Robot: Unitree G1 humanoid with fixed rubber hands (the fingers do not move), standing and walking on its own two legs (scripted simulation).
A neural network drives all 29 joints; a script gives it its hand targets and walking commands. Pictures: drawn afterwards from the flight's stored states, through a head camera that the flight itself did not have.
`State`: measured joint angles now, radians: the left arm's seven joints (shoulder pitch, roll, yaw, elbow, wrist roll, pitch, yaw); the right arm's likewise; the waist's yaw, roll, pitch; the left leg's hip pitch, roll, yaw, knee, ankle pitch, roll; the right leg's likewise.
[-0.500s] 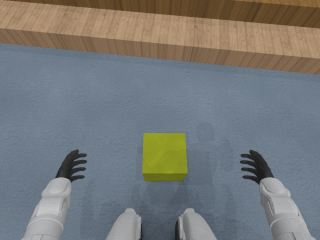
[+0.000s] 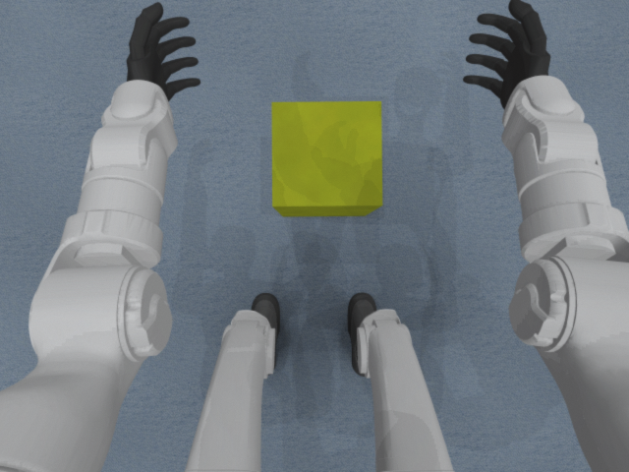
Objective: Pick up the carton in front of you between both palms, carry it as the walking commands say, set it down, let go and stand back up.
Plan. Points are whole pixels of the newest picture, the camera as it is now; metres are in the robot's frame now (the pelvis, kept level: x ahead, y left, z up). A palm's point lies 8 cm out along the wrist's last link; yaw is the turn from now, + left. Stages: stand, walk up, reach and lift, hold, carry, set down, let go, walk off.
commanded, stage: reach and lift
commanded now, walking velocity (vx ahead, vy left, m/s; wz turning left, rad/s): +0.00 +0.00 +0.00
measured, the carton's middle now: (325, 167) +0.53 -0.02 -0.52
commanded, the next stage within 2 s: none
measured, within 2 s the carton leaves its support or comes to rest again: leaves its support in 1.84 s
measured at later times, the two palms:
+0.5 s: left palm (208, 139) +0.53 +0.18 -0.29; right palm (446, 139) +0.53 -0.21 -0.29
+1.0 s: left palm (234, 162) +0.53 +0.17 -0.45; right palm (412, 161) +0.53 -0.20 -0.46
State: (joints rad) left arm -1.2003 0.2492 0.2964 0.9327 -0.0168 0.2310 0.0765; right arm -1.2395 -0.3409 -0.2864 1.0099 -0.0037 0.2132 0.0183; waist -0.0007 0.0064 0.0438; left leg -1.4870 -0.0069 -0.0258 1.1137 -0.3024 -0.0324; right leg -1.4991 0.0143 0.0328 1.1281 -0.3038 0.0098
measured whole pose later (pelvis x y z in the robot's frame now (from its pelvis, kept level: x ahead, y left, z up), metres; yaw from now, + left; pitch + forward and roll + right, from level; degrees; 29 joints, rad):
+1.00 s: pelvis -0.02 +0.00 -0.27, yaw +1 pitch +38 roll +1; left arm -1.49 0.34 0.11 1.14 -0.20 0.06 0.14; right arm -1.51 -0.42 -0.10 1.20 0.20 0.05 -0.08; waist -0.01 0.01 0.39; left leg -2.25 -0.06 -0.04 2.16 -0.57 -0.07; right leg -2.27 0.03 0.04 2.17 -0.57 0.03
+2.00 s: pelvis -0.01 +0.01 -0.27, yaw +0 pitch +40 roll +1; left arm -1.22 0.14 0.27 0.78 -0.07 0.25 0.18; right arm -1.23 -0.20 -0.23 0.80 0.06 0.28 -0.13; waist -0.02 0.03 0.11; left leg -2.26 -0.12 -0.08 2.15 -0.60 -0.10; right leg -2.28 0.09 0.07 2.16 -0.58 0.07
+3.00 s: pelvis +0.03 +0.01 +0.00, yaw -1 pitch +30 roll +0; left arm -0.62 -0.10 0.39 0.64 0.18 0.31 0.07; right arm -0.62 0.08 -0.38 0.64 -0.20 0.34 -0.04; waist 0.00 0.02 -0.24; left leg -1.30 -0.10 -0.13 1.25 -0.47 -0.05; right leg -1.31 0.09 0.12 1.24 -0.45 0.04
